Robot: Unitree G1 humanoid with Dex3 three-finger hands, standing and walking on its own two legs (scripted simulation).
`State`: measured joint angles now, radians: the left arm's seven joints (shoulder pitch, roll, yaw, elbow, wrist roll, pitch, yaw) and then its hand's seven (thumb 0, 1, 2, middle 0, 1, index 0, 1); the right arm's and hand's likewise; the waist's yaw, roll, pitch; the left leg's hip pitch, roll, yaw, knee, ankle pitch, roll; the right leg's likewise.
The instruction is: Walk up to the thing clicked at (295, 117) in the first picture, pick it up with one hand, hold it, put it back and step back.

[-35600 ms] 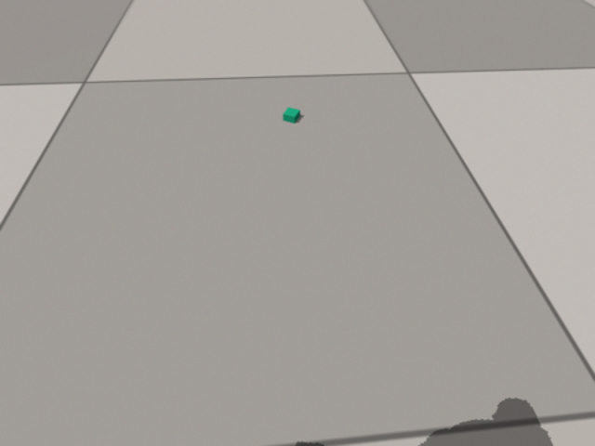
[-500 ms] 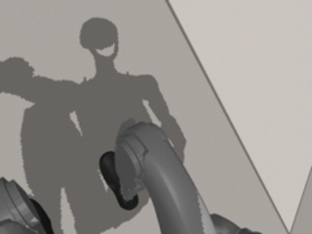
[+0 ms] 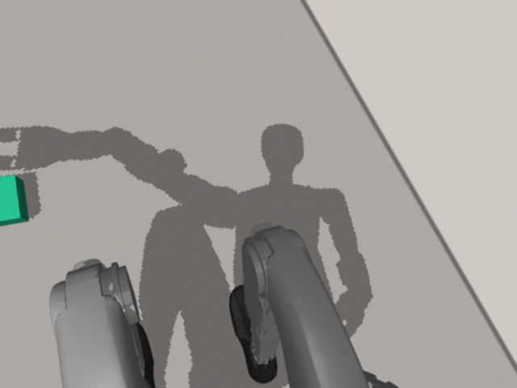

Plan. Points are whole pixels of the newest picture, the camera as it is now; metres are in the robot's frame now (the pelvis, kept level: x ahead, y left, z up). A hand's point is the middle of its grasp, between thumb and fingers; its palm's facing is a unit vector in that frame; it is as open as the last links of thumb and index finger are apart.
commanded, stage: go down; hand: left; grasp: from above
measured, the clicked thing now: out of the picture +0.45 +0.36 -0.34
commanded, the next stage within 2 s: none
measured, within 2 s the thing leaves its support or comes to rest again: neither
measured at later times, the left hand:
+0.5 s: hand out of the picture +0.43 +0.42 +0.02, palm faces +0.11 -0.42 -0.90, open 13.8 cm
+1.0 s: hand out of the picture +0.42 +0.41 +0.06, palm faces +0.05 -0.43 -0.90, open 13.8 cm
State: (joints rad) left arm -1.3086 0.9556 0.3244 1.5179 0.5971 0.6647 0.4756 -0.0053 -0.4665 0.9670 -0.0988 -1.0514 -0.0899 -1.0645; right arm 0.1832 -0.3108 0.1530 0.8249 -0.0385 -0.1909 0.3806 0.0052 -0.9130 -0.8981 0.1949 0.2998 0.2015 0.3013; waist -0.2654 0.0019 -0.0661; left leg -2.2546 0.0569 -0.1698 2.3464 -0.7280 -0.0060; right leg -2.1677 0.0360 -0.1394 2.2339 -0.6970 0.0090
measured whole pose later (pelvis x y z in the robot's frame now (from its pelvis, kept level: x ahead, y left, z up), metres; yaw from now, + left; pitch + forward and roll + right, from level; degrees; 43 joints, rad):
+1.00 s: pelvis -0.01 -0.01 +0.11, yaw +4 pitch +36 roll -5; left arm -1.37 0.94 0.34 1.69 0.73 0.68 0.44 0.00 -0.48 0.96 -0.14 -1.02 -0.12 -1.05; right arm 0.21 -0.30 0.07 0.88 -0.03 -0.26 0.20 0.01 -0.91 -0.90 0.20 0.30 0.20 0.30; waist -0.28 0.02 -0.15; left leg -1.95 0.08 -0.08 1.96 -0.64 -0.01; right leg -1.91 0.04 -0.07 1.90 -0.62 0.00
